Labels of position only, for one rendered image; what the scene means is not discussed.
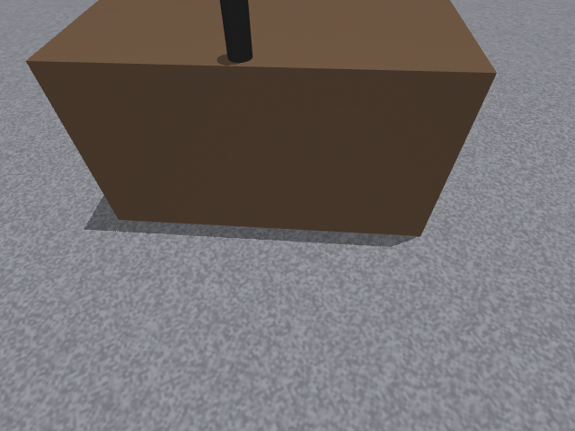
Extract bottle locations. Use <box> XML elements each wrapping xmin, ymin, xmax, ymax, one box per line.
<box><xmin>220</xmin><ymin>0</ymin><xmax>252</xmax><ymax>63</ymax></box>

